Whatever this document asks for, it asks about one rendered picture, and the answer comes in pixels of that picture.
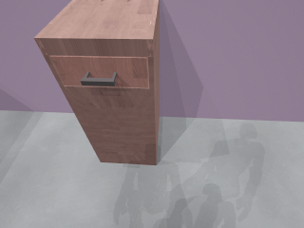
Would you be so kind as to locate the drawer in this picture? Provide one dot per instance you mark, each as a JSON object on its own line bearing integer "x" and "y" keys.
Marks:
{"x": 132, "y": 71}

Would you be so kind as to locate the handle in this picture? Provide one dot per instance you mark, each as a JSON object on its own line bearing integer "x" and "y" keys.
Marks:
{"x": 86, "y": 81}

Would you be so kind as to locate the cabinet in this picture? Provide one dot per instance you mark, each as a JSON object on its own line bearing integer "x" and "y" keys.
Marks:
{"x": 120, "y": 122}

